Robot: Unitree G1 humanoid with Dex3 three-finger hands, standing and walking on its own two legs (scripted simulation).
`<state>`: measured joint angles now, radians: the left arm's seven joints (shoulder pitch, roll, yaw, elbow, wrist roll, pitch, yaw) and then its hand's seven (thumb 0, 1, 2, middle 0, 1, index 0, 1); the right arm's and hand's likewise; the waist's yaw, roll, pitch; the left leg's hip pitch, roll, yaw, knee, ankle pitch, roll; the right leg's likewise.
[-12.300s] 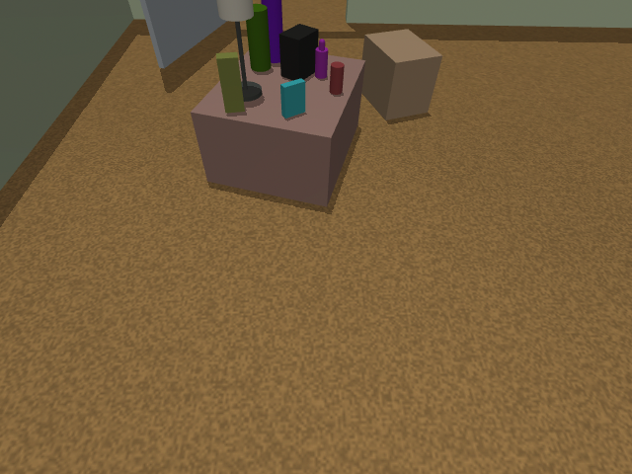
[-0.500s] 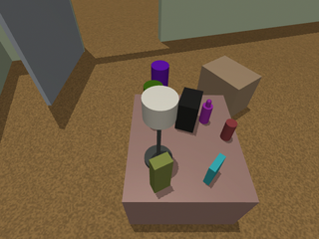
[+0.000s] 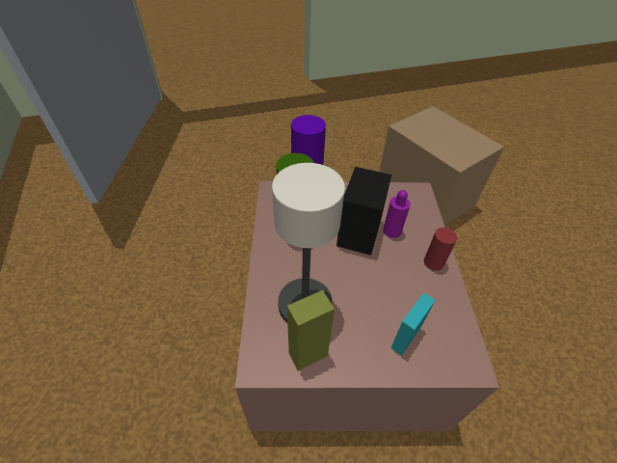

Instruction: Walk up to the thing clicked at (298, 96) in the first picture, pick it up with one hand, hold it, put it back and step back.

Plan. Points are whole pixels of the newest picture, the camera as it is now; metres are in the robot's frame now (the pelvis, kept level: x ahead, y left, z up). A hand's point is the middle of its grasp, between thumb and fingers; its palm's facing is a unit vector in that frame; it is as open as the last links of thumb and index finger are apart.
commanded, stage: stand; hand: right
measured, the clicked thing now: (412, 324) +0.48 -0.25 -0.34
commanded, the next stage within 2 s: go down in 0.60 s
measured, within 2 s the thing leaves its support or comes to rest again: neither
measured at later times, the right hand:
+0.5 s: hand out of the picture +0.07 -0.25 -0.16, palm faces -0.04 +0.94 -0.34, open 7.4 cm
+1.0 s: hand out of the picture +0.16 -0.27 -0.14, palm faces +0.05 +0.94 -0.35, open 11.5 cm
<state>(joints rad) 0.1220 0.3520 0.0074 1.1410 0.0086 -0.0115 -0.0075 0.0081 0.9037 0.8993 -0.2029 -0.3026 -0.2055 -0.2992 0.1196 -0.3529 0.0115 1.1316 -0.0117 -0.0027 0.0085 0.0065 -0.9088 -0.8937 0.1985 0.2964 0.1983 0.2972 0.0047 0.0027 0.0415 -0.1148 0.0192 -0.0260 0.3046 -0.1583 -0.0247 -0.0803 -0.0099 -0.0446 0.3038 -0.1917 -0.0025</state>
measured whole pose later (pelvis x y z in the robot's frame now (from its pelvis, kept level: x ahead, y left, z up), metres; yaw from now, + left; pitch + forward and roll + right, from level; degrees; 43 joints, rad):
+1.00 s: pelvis +0.00 +0.00 -0.01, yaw -2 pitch +4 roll +1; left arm 0.25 0.25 0.02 0.77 -0.04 -0.03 0.05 0.01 0.97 0.94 -0.17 -0.25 -0.16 -0.26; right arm -0.02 -0.35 -0.17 0.93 -0.11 0.09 0.06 0.01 -0.45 -0.38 0.09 0.08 0.09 0.08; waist 0.01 0.00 0.00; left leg -0.33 0.01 0.01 0.50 -0.24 -0.02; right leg -0.33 -0.02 -0.01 0.54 -0.29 0.00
